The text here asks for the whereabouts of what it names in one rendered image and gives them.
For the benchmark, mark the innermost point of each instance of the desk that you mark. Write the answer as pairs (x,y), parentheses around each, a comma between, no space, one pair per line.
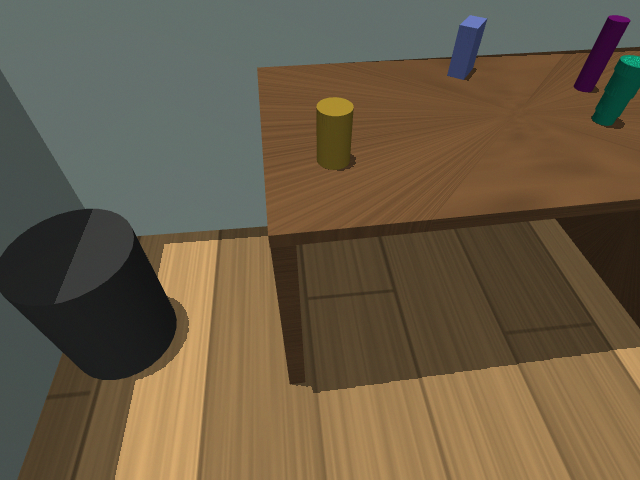
(512,142)

